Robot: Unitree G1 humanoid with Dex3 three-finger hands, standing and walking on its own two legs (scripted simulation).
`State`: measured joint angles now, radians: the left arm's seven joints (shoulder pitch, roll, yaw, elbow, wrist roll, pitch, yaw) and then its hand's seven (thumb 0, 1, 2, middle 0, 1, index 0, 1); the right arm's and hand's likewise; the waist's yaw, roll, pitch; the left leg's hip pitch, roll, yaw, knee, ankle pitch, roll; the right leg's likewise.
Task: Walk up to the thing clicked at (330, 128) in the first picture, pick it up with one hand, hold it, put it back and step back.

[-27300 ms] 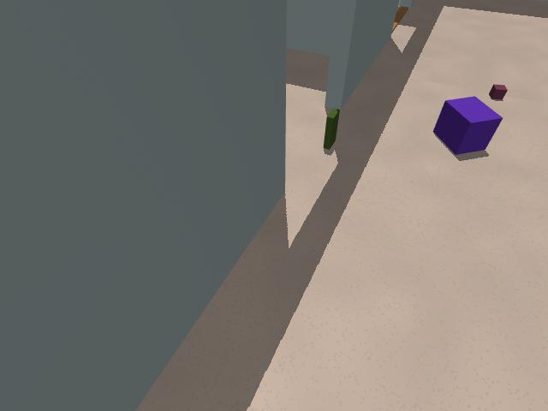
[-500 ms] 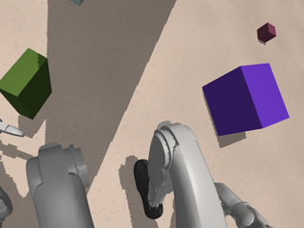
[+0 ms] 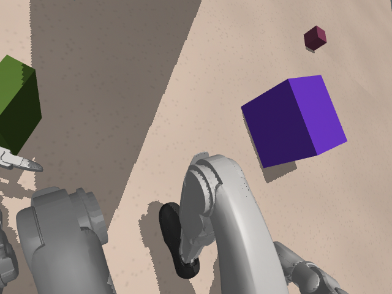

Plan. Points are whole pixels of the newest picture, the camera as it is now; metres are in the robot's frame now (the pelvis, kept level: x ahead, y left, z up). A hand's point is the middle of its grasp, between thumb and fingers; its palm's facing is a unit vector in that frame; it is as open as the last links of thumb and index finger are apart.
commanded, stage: close in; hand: left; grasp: from the side
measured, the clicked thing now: (12, 114) +0.48 +0.23 -0.18
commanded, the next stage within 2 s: rest palm in 0.08 s
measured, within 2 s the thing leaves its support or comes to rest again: neither
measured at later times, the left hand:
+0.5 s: hand (11, 128) +0.45 +0.23 -0.16, palm faces +0.18 -0.98 -0.02, open 16.9 cm
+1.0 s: hand (11, 127) +0.46 +0.23 -0.17, palm faces +0.17 -0.99 -0.03, open 14.3 cm
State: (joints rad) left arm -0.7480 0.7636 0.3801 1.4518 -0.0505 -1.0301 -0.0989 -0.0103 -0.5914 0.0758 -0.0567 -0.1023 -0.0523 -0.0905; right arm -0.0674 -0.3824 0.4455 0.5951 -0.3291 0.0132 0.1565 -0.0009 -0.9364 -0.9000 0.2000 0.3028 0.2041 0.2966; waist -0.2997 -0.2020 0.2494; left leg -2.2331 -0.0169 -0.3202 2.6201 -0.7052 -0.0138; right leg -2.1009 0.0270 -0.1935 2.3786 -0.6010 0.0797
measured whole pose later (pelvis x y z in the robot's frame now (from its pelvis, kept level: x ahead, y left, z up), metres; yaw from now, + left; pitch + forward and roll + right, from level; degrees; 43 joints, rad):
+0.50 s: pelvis +0.00 +0.00 +0.01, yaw -1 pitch +17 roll -18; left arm -0.75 0.76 0.30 1.46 -0.01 -1.08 0.05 -0.01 -0.41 0.15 -0.04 -0.07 -0.02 -0.07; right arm -0.13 -0.36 0.47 0.60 -0.35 0.02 0.18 0.00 -0.92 -0.90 0.20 0.30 0.20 0.30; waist -0.29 -0.22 0.26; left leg -2.22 -0.02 -0.35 2.61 -0.72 -0.02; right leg -2.08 0.03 -0.22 2.35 -0.61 0.08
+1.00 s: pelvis +0.00 +0.01 +0.01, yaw -2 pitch +17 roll -19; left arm -0.76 0.81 0.31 1.49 -0.01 -1.11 0.04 0.00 -0.12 0.29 -0.24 -0.23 -0.22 -0.23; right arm -0.15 -0.36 0.50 0.60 -0.36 0.01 0.18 0.00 -0.91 -0.89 0.20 0.30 0.20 0.30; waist -0.30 -0.25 0.28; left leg -2.22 -0.02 -0.37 2.62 -0.73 -0.02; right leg -2.07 0.04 -0.23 2.34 -0.61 0.08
